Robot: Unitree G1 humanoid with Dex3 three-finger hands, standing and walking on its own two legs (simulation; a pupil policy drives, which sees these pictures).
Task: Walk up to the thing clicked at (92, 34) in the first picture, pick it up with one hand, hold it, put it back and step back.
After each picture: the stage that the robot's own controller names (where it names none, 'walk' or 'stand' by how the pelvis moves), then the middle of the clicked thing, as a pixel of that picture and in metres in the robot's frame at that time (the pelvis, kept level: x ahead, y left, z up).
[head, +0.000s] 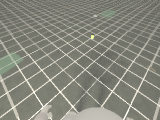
stand; (92, 36) +2.00 -0.03 -0.72
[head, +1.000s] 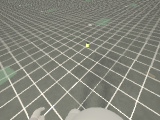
walk; (87, 44) +1.87 +0.22 -0.70
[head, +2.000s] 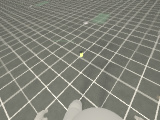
walk; (81, 53) +1.26 +0.29 -0.72
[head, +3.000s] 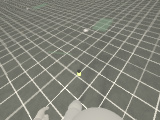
walk; (79, 72) +0.80 +0.23 -0.72
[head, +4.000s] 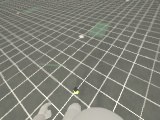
walk; (76, 90) +0.48 +0.22 -0.72
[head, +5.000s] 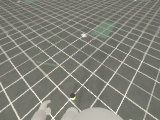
stand; (72, 96) +0.35 +0.20 -0.71
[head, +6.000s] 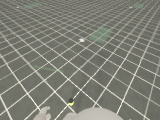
stand; (71, 101) +0.32 +0.20 -0.72
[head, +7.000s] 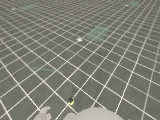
stand; (71, 101) +0.33 +0.21 -0.73
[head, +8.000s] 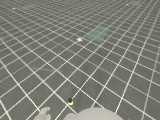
stand; (70, 101) +0.32 +0.22 -0.73
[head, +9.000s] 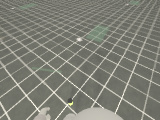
stand; (70, 101) +0.31 +0.22 -0.73
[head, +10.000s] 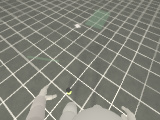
go down; (68, 91) +0.34 +0.22 -0.68
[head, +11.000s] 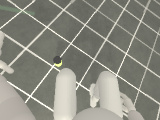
go down; (57, 61) +0.40 +0.24 -0.29
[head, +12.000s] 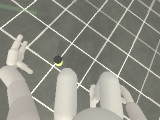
close in; (58, 61) +0.40 +0.24 -0.28
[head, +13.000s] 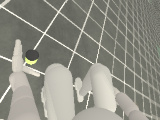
close in; (31, 57) +0.40 +0.26 -0.22
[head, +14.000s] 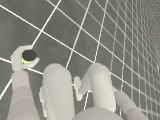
close; (28, 57) +0.38 +0.27 -0.22
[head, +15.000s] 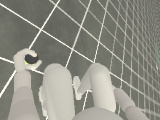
lift; (30, 59) +0.36 +0.26 -0.23
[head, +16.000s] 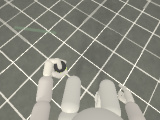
lift; (61, 69) +0.32 +0.21 -0.03
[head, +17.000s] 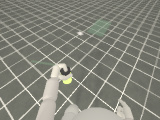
hold; (66, 75) +0.32 +0.17 +0.01
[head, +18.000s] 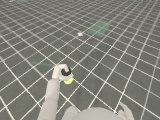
hold; (67, 75) +0.32 +0.17 +0.00
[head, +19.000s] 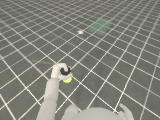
hold; (66, 74) +0.32 +0.17 +0.00
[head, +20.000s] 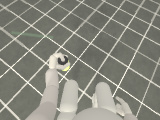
crouch; (64, 63) +0.39 +0.18 -0.09
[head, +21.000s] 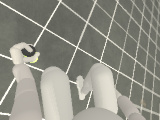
lower; (30, 54) +0.40 +0.26 -0.23
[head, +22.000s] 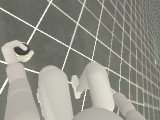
lower; (22, 53) +0.41 +0.27 -0.23
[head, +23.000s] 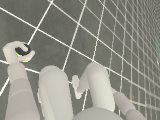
lower; (24, 53) +0.41 +0.28 -0.23
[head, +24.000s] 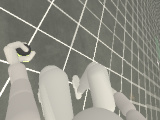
lower; (24, 53) +0.41 +0.27 -0.23
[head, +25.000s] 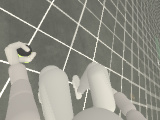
loosen; (25, 54) +0.41 +0.27 -0.22
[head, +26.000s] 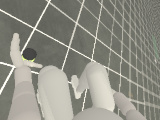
withdraw; (28, 57) +0.40 +0.24 -0.23
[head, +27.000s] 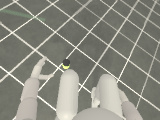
walk; (66, 64) +0.41 +0.20 -0.31
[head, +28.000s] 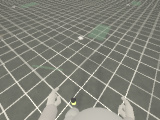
stand; (73, 101) +0.34 +0.15 -0.65
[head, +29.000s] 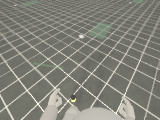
stand; (73, 98) +0.35 +0.17 -0.66
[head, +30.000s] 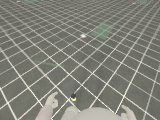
stand; (73, 97) +0.35 +0.16 -0.68
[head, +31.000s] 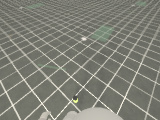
walk; (75, 99) +0.36 +0.16 -0.72
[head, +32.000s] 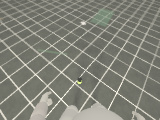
walk; (79, 80) +0.50 +0.09 -0.70
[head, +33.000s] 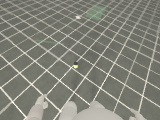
walk; (75, 65) +0.77 +0.18 -0.71
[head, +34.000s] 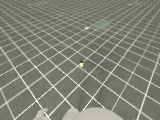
stand; (81, 63) +1.03 +0.18 -0.70
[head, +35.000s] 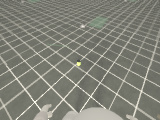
stand; (78, 62) +1.02 +0.20 -0.72
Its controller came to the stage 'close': yes
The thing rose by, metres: 0.72
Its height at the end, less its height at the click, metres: +0.00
